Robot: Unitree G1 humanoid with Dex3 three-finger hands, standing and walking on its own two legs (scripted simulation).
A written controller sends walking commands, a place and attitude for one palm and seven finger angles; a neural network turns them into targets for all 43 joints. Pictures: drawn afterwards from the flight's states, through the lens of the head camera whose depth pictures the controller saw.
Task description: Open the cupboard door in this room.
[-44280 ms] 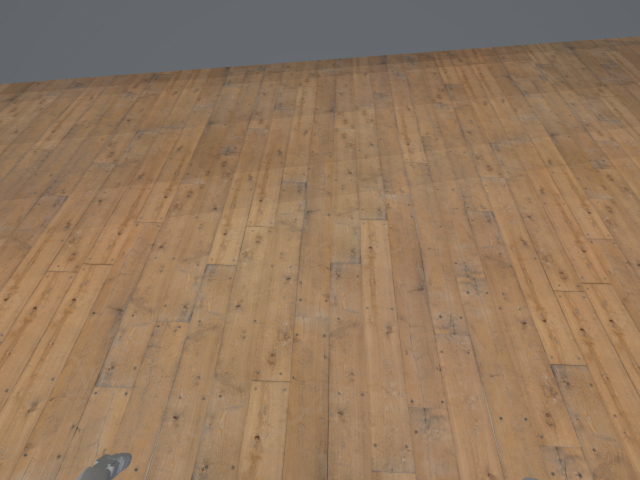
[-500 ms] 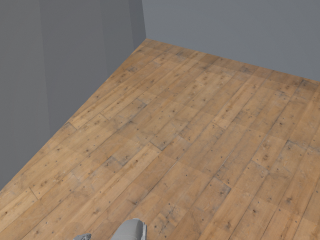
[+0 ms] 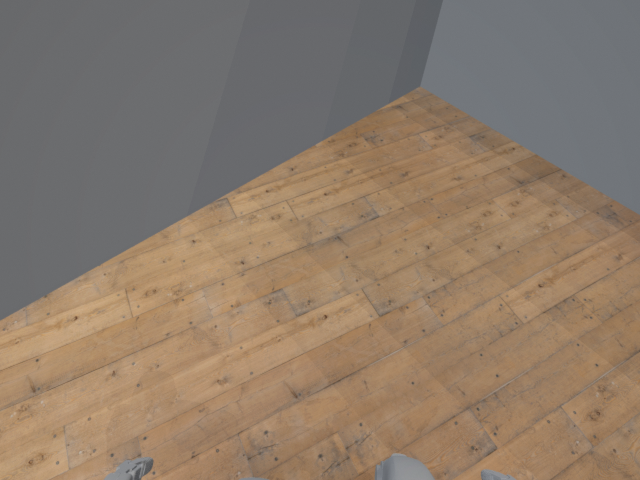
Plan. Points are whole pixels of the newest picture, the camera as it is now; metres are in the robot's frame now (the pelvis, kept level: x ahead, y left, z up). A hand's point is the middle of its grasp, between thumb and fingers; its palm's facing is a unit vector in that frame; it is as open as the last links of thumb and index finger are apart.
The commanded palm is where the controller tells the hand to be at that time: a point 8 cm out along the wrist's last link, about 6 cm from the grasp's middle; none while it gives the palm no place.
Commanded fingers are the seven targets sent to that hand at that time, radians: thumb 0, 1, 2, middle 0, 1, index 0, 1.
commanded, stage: turn to face it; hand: left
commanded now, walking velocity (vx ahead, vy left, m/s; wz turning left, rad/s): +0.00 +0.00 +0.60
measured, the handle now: out of the picture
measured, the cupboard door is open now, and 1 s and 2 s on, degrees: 49 49 49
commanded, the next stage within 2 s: none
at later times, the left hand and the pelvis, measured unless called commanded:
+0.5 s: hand out of the picture +0.00 +0.17 -0.17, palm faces +0.35 -0.91 -0.23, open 7.3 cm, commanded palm none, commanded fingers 0.00 0.90 0.90 -0.20 -0.30 -0.20 -0.30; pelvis +0.01 -0.03 +0.00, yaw +20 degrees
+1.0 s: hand out of the picture +0.00 +0.20 -0.15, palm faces +0.54 -0.80 -0.26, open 7.4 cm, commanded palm none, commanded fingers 0.00 0.90 0.90 -0.20 -0.30 -0.20 -0.30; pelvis +0.01 -0.04 +0.00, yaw +34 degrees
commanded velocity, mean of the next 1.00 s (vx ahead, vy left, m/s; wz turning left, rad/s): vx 0.00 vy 0.00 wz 0.60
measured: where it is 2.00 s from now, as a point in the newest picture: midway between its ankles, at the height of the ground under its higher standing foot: outside the picture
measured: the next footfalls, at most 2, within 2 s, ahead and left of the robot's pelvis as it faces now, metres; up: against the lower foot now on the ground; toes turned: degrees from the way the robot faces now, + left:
right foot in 0.12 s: +0.07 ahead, -0.15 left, +0.00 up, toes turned +1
left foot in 0.54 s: +0.01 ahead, +0.09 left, +0.00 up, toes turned +27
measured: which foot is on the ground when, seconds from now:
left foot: down 0.00-0.12, up 0.14-0.52, down 0.54-1.00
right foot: up 0.00-0.10, down 0.12-0.54, up 0.56-1.00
